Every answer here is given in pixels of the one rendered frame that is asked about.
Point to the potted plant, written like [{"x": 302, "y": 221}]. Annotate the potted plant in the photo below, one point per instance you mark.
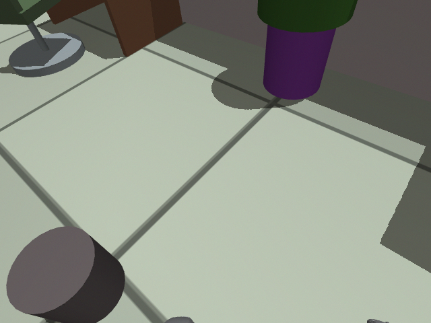
[{"x": 299, "y": 39}]

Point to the office chair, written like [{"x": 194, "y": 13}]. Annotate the office chair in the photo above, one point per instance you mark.
[{"x": 44, "y": 55}]

